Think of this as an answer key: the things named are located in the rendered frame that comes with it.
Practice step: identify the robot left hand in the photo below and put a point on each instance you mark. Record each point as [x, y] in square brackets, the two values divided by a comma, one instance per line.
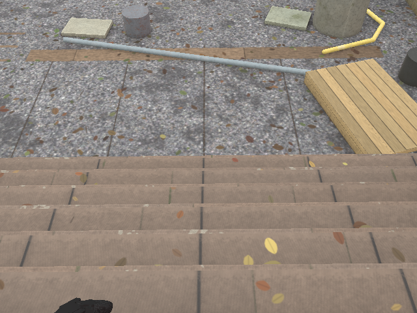
[87, 306]

